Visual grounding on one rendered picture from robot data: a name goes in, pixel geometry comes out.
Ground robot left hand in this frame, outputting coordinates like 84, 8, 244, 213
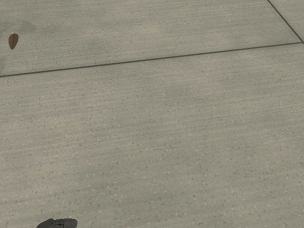
36, 218, 78, 228

